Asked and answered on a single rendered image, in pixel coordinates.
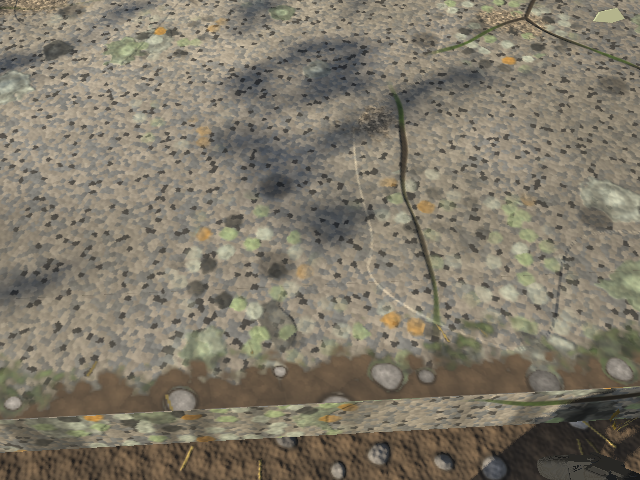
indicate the robot right hand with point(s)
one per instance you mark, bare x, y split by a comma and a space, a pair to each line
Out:
584, 467

